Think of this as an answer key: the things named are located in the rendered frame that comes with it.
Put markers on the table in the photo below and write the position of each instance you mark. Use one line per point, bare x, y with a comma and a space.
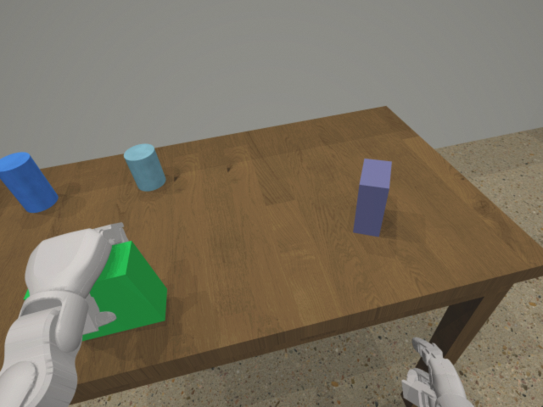
252, 235

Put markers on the robot left hand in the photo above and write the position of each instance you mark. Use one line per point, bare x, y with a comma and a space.
73, 262

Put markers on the sponge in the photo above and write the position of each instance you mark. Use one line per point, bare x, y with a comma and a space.
129, 288

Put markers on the robot right hand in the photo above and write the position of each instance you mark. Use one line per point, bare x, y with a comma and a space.
422, 388

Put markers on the left robot forearm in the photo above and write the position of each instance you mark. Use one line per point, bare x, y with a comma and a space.
40, 351

